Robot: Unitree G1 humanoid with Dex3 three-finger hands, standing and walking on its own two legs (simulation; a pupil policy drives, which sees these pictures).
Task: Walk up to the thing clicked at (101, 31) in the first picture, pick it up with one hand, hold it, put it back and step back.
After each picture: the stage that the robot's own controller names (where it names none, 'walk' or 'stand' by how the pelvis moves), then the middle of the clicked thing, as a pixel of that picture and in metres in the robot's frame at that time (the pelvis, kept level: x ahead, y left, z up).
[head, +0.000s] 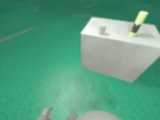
stand; (102, 29) +1.01 -0.08 +0.02
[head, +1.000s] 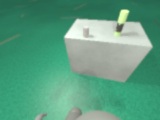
walk; (86, 31) +0.90 +0.15 +0.05
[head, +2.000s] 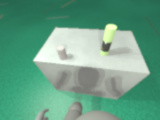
walk; (61, 52) +0.50 +0.29 +0.03
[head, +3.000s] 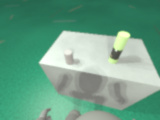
stand; (68, 57) +0.48 +0.21 +0.05
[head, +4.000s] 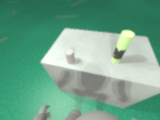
stand; (70, 56) +0.47 +0.20 +0.03
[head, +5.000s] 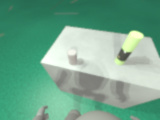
stand; (72, 57) +0.45 +0.17 +0.04
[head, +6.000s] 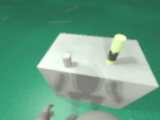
stand; (67, 60) +0.46 +0.21 +0.02
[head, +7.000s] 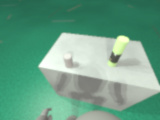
stand; (68, 61) +0.46 +0.21 +0.02
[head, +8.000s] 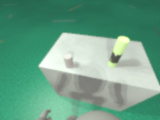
stand; (68, 61) +0.46 +0.21 +0.02
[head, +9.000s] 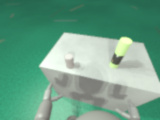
rise first; (69, 61) +0.45 +0.21 +0.02
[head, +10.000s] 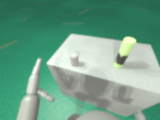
go down; (74, 59) +0.48 +0.20 +0.03
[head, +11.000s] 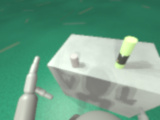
go down; (74, 60) +0.46 +0.20 +0.03
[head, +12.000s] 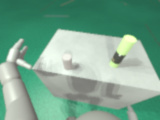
go down; (67, 62) +0.43 +0.18 +0.04
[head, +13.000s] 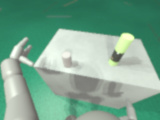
approach; (66, 60) +0.45 +0.18 +0.04
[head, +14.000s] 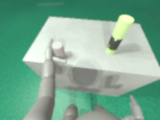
close; (59, 51) +0.47 +0.21 +0.08
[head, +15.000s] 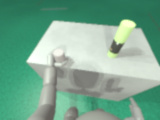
lift; (60, 58) +0.42 +0.21 +0.08
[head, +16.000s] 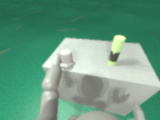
lift; (67, 60) +0.34 +0.17 +0.20
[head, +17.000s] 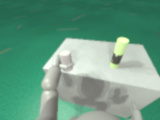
hold; (66, 61) +0.34 +0.18 +0.18
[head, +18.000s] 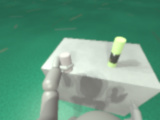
hold; (66, 62) +0.34 +0.17 +0.17
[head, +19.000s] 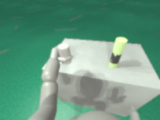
crouch; (65, 54) +0.37 +0.18 +0.21
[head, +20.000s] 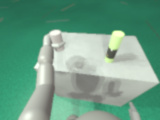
lower; (57, 41) +0.47 +0.22 +0.21
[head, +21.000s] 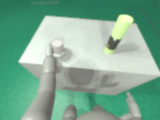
lower; (58, 49) +0.48 +0.20 +0.08
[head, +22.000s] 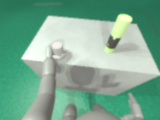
lower; (58, 51) +0.46 +0.20 +0.08
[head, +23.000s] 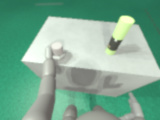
lower; (58, 51) +0.46 +0.21 +0.08
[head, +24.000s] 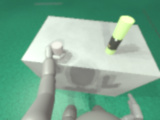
lower; (58, 51) +0.46 +0.21 +0.08
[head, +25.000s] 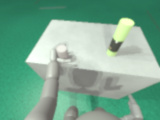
open; (62, 54) +0.45 +0.19 +0.08
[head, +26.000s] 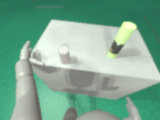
sink last; (64, 55) +0.44 +0.18 +0.07
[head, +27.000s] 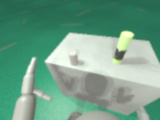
stand; (73, 58) +0.48 +0.20 +0.06
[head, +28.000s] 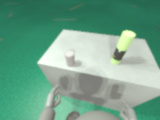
stand; (70, 59) +0.44 +0.19 +0.06
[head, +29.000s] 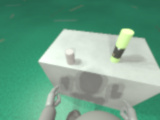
stand; (70, 57) +0.46 +0.19 +0.07
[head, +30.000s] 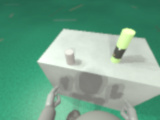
stand; (69, 57) +0.46 +0.19 +0.08
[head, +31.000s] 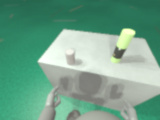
stand; (70, 57) +0.46 +0.18 +0.08
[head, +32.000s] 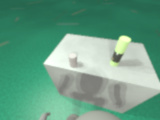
stand; (73, 60) +0.48 +0.18 +0.03
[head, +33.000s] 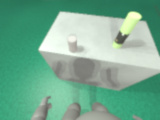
walk; (72, 44) +0.53 +0.17 +0.04
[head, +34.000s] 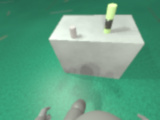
walk; (73, 32) +0.78 +0.26 +0.04
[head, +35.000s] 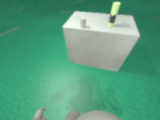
stand; (83, 22) +1.06 +0.19 +0.04
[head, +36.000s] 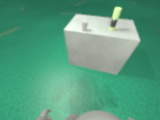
stand; (84, 26) +1.04 +0.16 +0.02
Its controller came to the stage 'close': yes
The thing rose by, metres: 0.23
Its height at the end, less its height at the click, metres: +0.00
